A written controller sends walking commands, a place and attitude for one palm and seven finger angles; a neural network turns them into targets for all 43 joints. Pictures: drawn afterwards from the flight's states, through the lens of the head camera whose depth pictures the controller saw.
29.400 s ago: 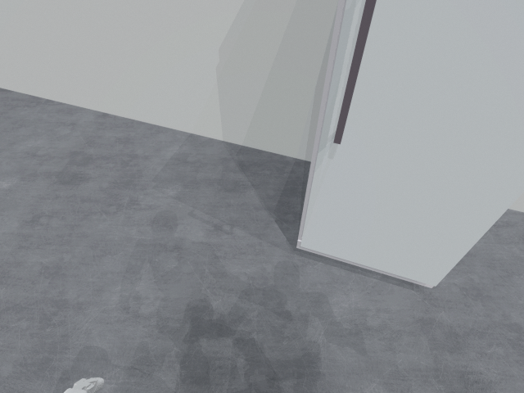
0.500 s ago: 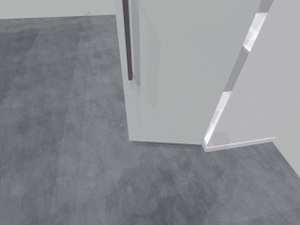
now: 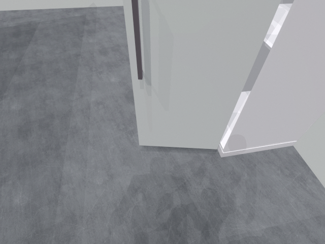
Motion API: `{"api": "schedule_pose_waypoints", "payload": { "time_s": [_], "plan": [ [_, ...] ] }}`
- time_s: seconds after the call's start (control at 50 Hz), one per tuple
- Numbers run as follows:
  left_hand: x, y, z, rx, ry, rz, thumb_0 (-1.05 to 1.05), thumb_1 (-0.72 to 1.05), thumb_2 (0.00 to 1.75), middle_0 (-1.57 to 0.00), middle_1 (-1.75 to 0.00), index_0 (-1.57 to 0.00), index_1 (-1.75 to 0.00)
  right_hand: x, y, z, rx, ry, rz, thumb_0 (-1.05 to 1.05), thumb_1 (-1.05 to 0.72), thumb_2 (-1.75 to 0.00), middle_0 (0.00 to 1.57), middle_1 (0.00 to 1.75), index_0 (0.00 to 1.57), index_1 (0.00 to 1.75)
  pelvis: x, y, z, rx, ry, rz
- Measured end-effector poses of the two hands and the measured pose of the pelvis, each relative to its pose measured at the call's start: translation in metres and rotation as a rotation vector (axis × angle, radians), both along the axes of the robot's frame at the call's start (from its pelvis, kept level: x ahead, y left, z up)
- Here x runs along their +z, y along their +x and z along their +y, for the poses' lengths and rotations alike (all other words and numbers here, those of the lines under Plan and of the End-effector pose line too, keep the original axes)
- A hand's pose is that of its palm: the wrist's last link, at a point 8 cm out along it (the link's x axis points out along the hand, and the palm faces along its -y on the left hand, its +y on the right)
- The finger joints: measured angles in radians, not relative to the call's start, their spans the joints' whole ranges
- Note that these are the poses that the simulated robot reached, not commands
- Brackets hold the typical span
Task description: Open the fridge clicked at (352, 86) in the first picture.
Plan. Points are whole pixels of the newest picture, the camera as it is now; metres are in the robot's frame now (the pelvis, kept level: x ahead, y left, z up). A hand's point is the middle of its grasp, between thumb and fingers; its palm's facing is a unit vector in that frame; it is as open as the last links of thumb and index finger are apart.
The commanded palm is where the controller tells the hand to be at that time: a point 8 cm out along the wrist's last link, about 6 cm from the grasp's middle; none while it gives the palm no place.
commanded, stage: look to check the result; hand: left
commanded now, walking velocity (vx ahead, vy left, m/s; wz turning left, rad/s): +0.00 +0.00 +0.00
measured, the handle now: (137, 28) +0.80 +0.14 +0.14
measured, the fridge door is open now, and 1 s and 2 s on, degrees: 77 77 77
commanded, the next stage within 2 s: stand and wait in 0.32 s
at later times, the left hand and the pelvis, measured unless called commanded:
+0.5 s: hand out of the picture +0.08 +0.24 -0.16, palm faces -0.03 -0.94 -0.34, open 7.4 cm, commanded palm none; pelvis +0.00 -0.01 +0.00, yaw +0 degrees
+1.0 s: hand out of the picture +0.09 +0.22 -0.16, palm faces -0.04 -0.94 -0.33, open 7.4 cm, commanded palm none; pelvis +0.02 -0.02 +0.00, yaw +0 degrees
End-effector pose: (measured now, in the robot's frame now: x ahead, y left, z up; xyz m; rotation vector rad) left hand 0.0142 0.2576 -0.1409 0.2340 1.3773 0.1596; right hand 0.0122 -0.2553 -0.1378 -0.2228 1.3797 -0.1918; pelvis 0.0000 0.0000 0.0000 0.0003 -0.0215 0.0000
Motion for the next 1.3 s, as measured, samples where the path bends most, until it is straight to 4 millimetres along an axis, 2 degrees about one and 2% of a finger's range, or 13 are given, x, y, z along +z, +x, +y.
{"api": "schedule_pose_waypoints", "payload": {
  "time_s": [0.14,0.32,0.46,0.68,1.3],
  "plan": [
    [0.004,0.010,0.006,-0.010,0.013,-0.031,0.01,0.90,0.90,-0.20,-0.30,-0.20,-0.30,0.004,0.022,-0.011,0.024,-0.020,-0.054,0.00,-0.90,-0.90,0.20,0.30,0.20,0.30,0.000,-0.002,-0.001,0.002,0.000,0.002],
    [0.012,0.038,0.018,-0.031,0.046,-0.108,0.01,0.90,0.90,-0.20,-0.30,-0.20,-0.30,0.014,0.053,-0.029,0.055,-0.055,-0.129,0.00,-0.90,-0.90,0.20,0.30,0.20,0.30,0.001,-0.001,-0.004,0.006,0.001,0.002],
    [0.020,0.057,0.025,-0.050,0.073,-0.145,0.01,0.90,0.90,-0.20,-0.30,-0.20,-0.30,0.020,0.067,-0.041,0.068,-0.074,-0.155,0.00,-0.90,-0.90,0.20,0.30,0.20,0.30,0.002,0.001,-0.007,0.006,0.001,0.006],
    [0.025,0.071,0.026,-0.061,0.090,-0.157,0.01,0.90,0.90,-0.20,-0.30,-0.20,-0.30,0.021,0.070,-0.052,0.069,-0.084,-0.141,0.00,-0.90,-0.90,0.20,0.30,0.20,0.30,0.003,0.008,-0.012,0.007,0.004,0.008],
    [0.021,0.078,-0.001,-0.057,0.073,-0.139,0.01,0.90,0.90,-0.20,-0.30,-0.20,-0.30,0.015,0.072,-0.062,0.049,-0.065,-0.118,0.00,-0.90,-0.90,0.20,0.30,0.20,0.30,0.003,0.021,-0.030,-0.001,0.005,0.010]
  ]
}}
